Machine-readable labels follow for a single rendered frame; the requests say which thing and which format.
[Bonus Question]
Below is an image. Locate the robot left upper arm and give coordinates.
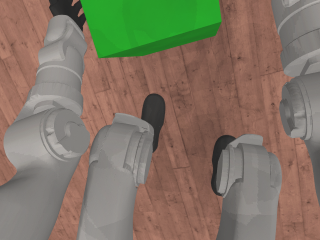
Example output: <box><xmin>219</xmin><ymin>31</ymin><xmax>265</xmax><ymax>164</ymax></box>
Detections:
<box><xmin>0</xmin><ymin>107</ymin><xmax>90</xmax><ymax>240</ymax></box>

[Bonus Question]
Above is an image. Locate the robot left hand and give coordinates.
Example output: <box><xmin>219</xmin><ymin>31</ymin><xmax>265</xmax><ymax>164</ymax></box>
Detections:
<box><xmin>49</xmin><ymin>0</ymin><xmax>87</xmax><ymax>31</ymax></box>

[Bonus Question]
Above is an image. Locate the carton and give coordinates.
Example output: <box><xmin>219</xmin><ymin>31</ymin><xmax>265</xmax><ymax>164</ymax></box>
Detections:
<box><xmin>80</xmin><ymin>0</ymin><xmax>222</xmax><ymax>58</ymax></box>

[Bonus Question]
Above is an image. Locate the right robot forearm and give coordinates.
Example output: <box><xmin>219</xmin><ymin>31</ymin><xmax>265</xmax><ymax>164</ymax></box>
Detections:
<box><xmin>271</xmin><ymin>0</ymin><xmax>320</xmax><ymax>77</ymax></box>

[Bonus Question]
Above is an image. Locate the left robot forearm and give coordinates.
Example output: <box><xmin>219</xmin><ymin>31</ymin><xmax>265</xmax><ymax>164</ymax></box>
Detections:
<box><xmin>13</xmin><ymin>15</ymin><xmax>88</xmax><ymax>123</ymax></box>

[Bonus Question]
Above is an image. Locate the robot right upper arm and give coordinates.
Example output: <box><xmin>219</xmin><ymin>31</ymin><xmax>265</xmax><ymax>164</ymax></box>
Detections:
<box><xmin>279</xmin><ymin>71</ymin><xmax>320</xmax><ymax>207</ymax></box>

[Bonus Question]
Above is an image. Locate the right robot thigh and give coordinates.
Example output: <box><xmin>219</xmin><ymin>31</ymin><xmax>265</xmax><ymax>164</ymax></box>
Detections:
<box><xmin>216</xmin><ymin>143</ymin><xmax>279</xmax><ymax>240</ymax></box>

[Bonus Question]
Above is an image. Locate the robot left shin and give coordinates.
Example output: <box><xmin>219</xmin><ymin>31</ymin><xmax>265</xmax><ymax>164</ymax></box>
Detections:
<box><xmin>89</xmin><ymin>113</ymin><xmax>154</xmax><ymax>165</ymax></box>

